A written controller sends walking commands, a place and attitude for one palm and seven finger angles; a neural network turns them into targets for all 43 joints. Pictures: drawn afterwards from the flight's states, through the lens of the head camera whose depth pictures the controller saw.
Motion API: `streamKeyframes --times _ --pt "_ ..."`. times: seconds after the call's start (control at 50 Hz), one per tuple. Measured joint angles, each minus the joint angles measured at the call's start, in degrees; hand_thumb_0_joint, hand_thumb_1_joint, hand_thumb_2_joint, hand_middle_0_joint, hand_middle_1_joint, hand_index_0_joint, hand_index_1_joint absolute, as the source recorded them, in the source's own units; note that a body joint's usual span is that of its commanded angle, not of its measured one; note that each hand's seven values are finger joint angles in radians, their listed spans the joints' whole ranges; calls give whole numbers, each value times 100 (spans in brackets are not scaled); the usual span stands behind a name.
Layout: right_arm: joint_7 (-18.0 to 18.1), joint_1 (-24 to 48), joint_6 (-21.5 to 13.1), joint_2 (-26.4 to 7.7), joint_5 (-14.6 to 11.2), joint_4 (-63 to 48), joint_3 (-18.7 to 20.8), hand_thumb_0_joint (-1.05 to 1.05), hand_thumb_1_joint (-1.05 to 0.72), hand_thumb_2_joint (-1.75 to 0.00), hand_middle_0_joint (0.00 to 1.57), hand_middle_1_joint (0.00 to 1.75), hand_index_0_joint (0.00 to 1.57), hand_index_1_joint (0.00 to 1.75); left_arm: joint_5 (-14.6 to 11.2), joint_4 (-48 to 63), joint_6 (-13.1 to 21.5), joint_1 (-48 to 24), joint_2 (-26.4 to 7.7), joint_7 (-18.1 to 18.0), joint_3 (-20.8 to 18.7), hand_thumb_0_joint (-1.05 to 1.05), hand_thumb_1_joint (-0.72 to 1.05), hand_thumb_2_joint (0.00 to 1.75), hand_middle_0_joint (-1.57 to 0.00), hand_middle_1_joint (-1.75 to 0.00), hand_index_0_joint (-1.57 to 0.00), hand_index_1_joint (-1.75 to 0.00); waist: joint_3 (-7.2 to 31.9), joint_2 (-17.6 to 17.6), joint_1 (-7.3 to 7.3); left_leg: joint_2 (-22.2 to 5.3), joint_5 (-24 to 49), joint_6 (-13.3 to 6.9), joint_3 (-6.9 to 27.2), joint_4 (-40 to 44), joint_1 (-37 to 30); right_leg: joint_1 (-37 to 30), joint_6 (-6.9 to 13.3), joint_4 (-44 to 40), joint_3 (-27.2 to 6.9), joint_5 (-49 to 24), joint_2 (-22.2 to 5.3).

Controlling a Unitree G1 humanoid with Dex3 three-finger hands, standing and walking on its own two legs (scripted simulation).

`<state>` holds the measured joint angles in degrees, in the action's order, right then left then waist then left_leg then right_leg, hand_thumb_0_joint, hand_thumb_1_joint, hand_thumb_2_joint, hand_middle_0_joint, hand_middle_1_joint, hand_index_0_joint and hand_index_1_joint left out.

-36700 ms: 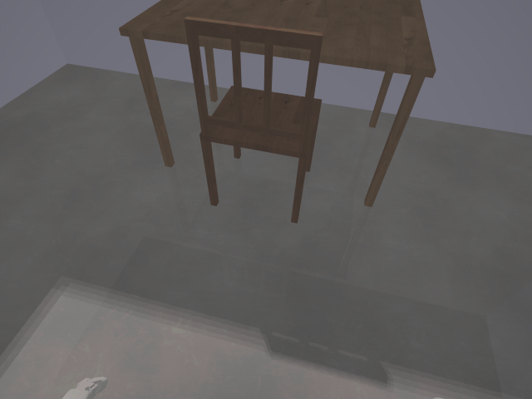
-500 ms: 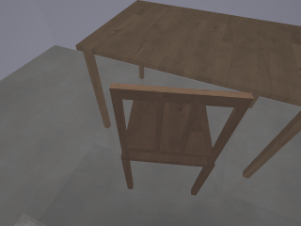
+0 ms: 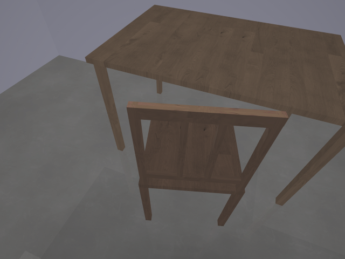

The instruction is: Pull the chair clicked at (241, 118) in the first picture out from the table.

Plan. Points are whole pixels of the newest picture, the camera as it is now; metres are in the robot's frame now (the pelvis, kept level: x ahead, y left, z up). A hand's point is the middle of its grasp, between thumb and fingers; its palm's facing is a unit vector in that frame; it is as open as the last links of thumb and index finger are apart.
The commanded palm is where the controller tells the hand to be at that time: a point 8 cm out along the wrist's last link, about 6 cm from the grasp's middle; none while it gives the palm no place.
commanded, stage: look again from close up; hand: left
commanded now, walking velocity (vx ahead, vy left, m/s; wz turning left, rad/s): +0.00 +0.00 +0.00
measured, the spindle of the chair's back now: (182, 151) +0.47 +0.00 -0.10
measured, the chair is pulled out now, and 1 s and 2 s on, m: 0.12 0.12 0.12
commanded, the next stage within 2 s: raise the hand toward the chair's back in 0.90 s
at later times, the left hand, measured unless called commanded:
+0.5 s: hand out of the picture +0.03 +0.17 -0.19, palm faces +0.01 -0.98 -0.19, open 7.4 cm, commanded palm none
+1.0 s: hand out of the picture +0.00 +0.17 -0.18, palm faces +0.00 -0.99 -0.17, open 7.4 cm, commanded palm +0.12 +0.22 -0.08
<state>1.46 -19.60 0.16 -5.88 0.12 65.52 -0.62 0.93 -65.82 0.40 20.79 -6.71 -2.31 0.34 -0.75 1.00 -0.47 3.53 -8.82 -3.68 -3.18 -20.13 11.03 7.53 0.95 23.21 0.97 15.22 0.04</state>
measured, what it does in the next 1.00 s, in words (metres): stands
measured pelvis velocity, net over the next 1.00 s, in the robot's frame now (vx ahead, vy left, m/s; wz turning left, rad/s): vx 0.02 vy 0.01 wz -0.02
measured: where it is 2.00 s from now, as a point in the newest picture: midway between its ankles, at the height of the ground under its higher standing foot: outside the picture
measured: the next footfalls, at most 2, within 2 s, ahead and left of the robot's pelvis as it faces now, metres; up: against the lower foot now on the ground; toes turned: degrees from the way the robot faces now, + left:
none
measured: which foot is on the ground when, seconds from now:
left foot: down 0.00-1.00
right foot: down 0.00-1.00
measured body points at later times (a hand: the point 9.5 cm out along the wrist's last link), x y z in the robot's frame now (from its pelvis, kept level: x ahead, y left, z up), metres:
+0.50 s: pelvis +0.02 +0.01 -0.01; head +0.02 +0.01 +0.44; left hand +0.03 +0.22 -0.17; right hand +0.04 -0.22 -0.16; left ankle +0.02 +0.08 -0.74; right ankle -0.03 -0.11 -0.74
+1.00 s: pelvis +0.02 +0.01 +0.00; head +0.03 +0.02 +0.45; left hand +0.00 +0.22 -0.17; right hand +0.02 -0.22 -0.16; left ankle +0.02 +0.08 -0.74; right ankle -0.03 -0.11 -0.74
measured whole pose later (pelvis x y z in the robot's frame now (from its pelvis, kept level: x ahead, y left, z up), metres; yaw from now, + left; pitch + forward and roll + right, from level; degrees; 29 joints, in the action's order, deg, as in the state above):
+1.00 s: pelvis +0.02 +0.01 +0.00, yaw -1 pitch -1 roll +0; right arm 1.3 -15.6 -1.3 -8.4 0.2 64.7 -1.1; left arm 1.0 -63.0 0.6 19.3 -8.9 -2.6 1.4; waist -1.6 1.9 -0.7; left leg 3.3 -13.5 -4.1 -4.1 -24.5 10.3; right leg 5.9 0.5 25.1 0.0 18.3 0.1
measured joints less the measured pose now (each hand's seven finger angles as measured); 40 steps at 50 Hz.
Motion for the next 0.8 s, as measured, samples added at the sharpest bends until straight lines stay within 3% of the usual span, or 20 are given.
streamKeyframes --times 0.22,0.54,0.8 --pt "-49 126 -86 -337 64 -447 32 2 -93 -89 20 30 20 30 35 170 163 133 57 -52 99 0 91 90 -20 -30 -20 -30 55 -266 66 -84 -605 -46 79 -1041 492 229 -6 540 101 377 72" --pt "-3 357 -173 -339 31 -332 -53 1 -93 -89 20 30 20 30 12 457 86 -288 -188 -67 79 1 92 90 -20 -30 -20 -30 49 5 29 -34 -625 -39 -61 -764 106 -22 -25 466 -54 454 17" --pt "-21 386 -143 -276 17 -160 -57 1 -92 -89 20 30 20 30 3 386 37 -235 -249 -32 91 0 91 90 -20 -30 -20 -30 -62 77 3 -32 -526 -30 -84 -540 -23 -126 -30 271 -85 357 18"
